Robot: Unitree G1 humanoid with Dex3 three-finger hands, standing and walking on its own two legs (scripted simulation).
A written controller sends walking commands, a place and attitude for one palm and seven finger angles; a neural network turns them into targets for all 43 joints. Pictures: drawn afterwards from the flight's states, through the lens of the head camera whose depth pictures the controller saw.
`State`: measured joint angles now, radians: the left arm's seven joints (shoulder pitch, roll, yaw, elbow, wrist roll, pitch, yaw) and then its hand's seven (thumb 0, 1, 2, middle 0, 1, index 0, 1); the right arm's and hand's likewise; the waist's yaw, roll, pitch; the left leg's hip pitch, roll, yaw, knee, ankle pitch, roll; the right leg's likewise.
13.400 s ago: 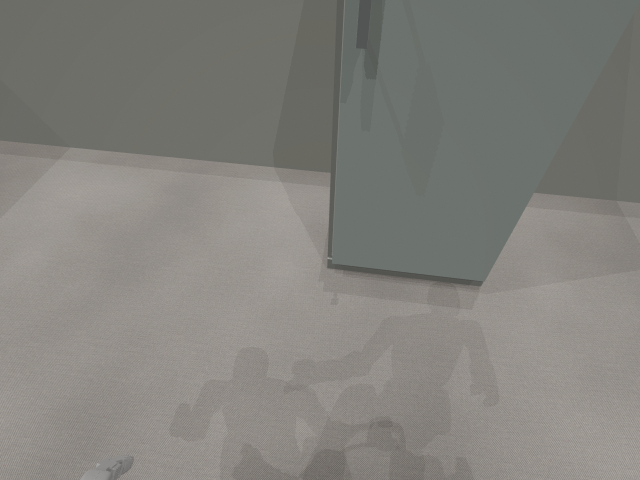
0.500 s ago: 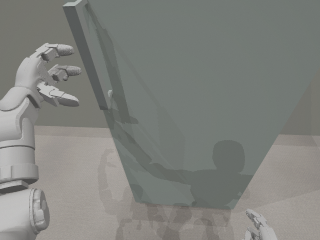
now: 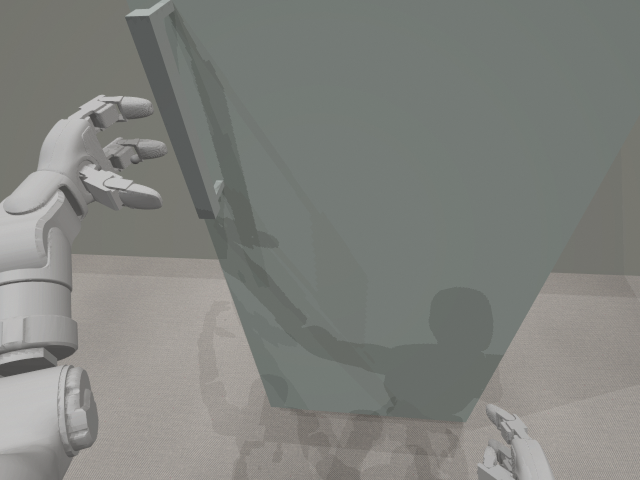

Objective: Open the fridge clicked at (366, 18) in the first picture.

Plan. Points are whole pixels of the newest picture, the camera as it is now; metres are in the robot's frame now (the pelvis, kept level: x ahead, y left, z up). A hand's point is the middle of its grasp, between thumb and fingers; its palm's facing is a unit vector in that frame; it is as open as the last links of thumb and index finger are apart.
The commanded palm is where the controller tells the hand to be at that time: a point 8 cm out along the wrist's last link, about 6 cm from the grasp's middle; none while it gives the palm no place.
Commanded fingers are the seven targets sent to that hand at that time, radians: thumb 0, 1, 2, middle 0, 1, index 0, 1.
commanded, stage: move the hooked fingers beside the handle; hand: left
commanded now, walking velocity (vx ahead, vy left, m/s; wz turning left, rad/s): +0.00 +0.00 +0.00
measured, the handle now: (189, 122) +0.45 +0.18 +0.26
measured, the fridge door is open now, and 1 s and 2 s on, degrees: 0 0 0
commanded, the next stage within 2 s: none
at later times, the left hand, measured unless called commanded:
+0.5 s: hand (128, 162) +0.38 +0.23 +0.25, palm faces +0.01 -1.00 -0.04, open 14.0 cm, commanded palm +0.35 +0.28 +0.26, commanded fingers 0.00 -0.50 0.30 -0.30 -1.20 -0.30 -1.20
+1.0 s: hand (125, 154) +0.39 +0.24 +0.25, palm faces +0.06 -1.00 -0.05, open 14.0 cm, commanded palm +0.36 +0.29 +0.25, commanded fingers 0.00 -0.50 0.30 -0.30 -1.20 -0.30 -1.20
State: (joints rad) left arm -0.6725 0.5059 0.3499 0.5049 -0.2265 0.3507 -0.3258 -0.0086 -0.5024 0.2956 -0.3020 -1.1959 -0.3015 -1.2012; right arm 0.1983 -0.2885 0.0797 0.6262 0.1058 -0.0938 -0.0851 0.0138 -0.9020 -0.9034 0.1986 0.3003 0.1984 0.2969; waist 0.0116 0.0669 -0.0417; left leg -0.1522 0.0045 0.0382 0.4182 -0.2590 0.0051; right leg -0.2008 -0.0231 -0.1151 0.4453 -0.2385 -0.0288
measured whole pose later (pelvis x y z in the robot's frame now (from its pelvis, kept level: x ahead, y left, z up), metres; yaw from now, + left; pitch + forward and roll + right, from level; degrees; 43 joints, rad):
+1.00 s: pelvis +0.00 +0.01 +0.00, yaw -1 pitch +0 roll +0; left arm -0.67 0.52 0.37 0.50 -0.22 0.34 -0.31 -0.01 -0.50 0.30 -0.30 -1.20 -0.30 -1.20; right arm 0.21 -0.28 0.08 0.62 0.10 -0.10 -0.08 0.01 -0.90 -0.90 0.20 0.30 0.20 0.30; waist 0.00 0.06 -0.04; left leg -0.15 0.00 0.05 0.41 -0.26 0.01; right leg -0.20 -0.02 -0.10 0.43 -0.23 -0.02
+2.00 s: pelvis +0.01 +0.01 +0.00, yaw -1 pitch +0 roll +0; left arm -0.63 0.54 0.42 0.50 -0.22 0.29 -0.35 -0.01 -0.50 0.30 -0.30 -1.20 -0.30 -1.20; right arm 0.26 -0.29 0.07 0.62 0.10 -0.09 -0.09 0.01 -0.90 -0.90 0.20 0.30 0.20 0.30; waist -0.01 0.05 -0.04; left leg -0.15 0.01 0.05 0.42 -0.27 0.01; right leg -0.20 -0.02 -0.10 0.43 -0.23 -0.02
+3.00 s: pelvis +0.01 +0.00 +0.00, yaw -1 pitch -1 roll +0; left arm -0.59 0.39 0.32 0.29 -0.23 0.40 -0.21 -0.01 -0.50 0.30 -0.30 -1.20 -0.30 -1.20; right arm 0.19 -0.26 0.08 0.62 0.09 -0.06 -0.08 0.01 -0.90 -0.90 0.20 0.30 0.20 0.30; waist 0.00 0.07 -0.05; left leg -0.12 0.01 0.05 0.41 -0.27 0.00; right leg -0.18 -0.02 -0.10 0.44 -0.25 -0.03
